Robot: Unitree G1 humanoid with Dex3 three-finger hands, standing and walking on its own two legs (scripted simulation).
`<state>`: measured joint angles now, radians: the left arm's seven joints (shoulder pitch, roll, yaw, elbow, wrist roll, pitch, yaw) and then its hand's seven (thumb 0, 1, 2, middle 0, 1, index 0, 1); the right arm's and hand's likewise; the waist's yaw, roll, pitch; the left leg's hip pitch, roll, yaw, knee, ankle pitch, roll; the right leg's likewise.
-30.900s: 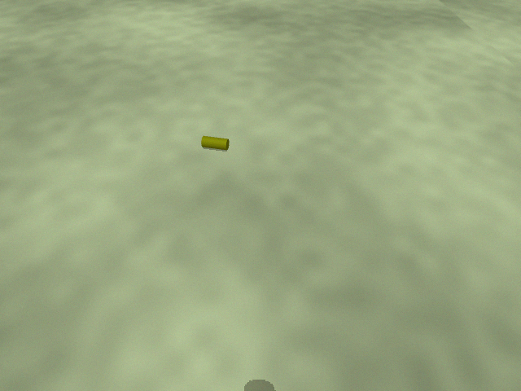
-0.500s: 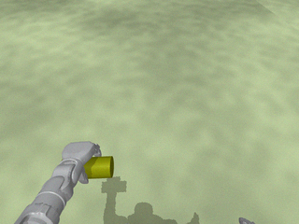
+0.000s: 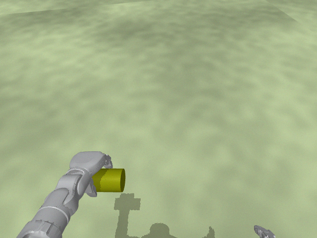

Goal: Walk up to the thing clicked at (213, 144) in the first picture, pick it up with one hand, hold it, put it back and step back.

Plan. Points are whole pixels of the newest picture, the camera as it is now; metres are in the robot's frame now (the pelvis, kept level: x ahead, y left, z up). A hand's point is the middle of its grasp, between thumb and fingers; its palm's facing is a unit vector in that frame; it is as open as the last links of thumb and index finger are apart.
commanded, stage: hold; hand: left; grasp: from above
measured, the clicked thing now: (97, 179) +0.31 +0.22 -0.09
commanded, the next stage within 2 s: crouch in 1.38 s
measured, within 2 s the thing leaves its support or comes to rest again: neither
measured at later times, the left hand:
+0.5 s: hand (91, 181) +0.28 +0.21 -0.03, palm faces -0.46 -0.05 -0.89, open 9.4 cm
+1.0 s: hand (91, 181) +0.27 +0.21 -0.02, palm faces -0.46 -0.05 -0.89, open 9.4 cm
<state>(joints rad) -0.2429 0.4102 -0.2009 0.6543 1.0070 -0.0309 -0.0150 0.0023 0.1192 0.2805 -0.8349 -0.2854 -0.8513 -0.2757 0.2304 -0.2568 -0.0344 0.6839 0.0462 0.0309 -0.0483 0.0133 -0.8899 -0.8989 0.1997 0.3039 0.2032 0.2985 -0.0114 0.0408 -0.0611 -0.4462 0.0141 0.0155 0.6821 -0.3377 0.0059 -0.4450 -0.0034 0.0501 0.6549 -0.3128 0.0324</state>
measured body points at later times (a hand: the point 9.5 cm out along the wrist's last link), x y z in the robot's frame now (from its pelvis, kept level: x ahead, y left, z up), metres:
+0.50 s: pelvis -0.01 +0.00 +0.01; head +0.00 -0.02 +0.46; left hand +0.30 +0.21 +0.02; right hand +0.13 -0.26 -0.10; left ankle +0.00 +0.11 -0.72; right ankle +0.01 -0.14 -0.72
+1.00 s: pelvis -0.01 -0.01 +0.01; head +0.00 -0.03 +0.46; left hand +0.29 +0.21 +0.03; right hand +0.15 -0.26 -0.09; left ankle +0.00 +0.11 -0.72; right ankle +0.01 -0.14 -0.72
